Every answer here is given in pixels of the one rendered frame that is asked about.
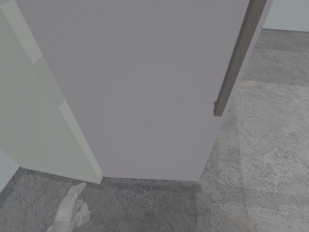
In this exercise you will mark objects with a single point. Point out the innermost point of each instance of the fridge door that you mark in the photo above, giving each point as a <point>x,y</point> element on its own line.
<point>141,76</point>

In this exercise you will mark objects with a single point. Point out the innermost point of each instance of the left robot hand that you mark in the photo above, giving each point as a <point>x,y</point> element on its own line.
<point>69,206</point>

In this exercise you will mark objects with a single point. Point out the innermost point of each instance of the left robot forearm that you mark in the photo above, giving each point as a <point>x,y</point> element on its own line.
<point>60,226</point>

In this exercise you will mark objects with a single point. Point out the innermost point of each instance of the handle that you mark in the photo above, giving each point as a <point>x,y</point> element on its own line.
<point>251,19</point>

